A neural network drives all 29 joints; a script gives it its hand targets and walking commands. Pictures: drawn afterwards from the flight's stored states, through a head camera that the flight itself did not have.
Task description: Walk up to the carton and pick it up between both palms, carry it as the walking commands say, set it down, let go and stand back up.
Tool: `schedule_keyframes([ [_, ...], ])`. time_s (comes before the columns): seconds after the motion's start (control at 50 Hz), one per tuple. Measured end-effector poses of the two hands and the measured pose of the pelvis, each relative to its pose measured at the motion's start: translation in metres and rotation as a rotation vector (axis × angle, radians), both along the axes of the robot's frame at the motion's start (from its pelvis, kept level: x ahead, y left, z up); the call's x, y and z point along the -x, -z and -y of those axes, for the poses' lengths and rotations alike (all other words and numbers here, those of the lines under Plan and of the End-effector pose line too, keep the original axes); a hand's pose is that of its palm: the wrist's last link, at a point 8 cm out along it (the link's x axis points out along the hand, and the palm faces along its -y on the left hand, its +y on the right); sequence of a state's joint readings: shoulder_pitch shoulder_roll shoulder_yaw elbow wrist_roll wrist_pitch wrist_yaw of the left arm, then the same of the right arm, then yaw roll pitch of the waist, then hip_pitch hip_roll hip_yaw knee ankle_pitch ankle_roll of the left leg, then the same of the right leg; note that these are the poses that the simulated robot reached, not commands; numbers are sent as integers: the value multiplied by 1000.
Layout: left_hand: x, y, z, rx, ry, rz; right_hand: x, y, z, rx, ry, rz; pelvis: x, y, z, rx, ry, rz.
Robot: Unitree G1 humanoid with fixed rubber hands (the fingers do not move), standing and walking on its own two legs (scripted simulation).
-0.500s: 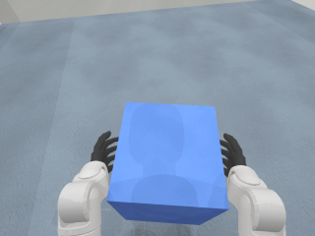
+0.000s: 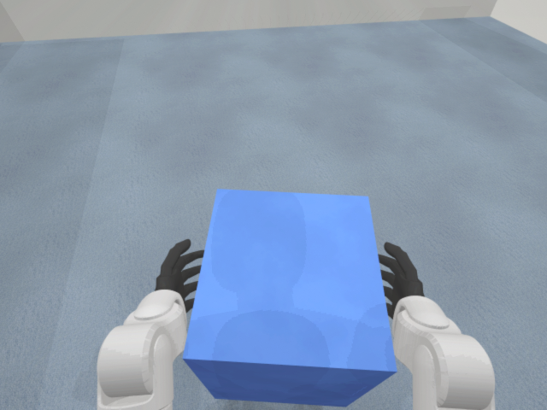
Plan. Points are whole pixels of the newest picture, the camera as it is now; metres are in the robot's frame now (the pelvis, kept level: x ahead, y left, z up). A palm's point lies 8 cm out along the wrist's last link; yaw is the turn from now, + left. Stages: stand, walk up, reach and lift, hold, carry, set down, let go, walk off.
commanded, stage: carry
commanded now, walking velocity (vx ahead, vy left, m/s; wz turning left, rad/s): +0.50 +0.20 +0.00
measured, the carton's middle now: (285, 305) +0.27 +0.00 +0.04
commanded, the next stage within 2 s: none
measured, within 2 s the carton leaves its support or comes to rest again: neither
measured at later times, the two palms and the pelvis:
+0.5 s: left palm (187, 161) +0.52 +0.18 +0.09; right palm (347, 168) +0.51 -0.11 +0.09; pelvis +0.27 +0.04 +0.00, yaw -1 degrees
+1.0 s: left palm (210, 81) +0.81 +0.18 +0.10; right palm (330, 91) +0.80 -0.11 +0.09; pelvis +0.55 +0.04 +0.01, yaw -1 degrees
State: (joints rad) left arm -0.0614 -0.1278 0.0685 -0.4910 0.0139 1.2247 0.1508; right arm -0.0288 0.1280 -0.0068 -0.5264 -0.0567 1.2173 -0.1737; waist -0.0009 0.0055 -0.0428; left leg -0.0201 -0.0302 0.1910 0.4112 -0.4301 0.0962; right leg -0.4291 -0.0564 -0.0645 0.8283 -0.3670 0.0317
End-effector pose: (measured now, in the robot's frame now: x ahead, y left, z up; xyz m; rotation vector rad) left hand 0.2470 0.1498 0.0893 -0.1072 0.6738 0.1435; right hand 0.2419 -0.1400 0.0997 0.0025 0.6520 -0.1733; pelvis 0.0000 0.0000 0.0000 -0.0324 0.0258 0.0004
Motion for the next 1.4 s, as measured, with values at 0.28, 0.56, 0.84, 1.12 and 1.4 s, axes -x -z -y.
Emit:
schedule_keyframes([
  [0.28,-138,-7,1,-60,-29,-26,-146,11,1,-63,-26,-25,-134,-8,3,-53,-19,-92],
  [0.56,-303,-3,-37,-9,34,-2,-293,0,-37,-15,36,-2,-299,-6,-48,-46,30,-15],
  [0.84,-471,-6,-20,-49,46,21,-458,8,-21,-54,48,19,-465,3,-37,-53,38,-52],
  [1.12,-642,0,-50,-44,46,23,-629,13,-50,-55,52,24,-630,4,-67,-51,53,-54],
  [1.4,-802,-11,-62,-7,74,33,-781,-9,-63,-19,78,32,-796,-7,-83,-28,72,5],
])
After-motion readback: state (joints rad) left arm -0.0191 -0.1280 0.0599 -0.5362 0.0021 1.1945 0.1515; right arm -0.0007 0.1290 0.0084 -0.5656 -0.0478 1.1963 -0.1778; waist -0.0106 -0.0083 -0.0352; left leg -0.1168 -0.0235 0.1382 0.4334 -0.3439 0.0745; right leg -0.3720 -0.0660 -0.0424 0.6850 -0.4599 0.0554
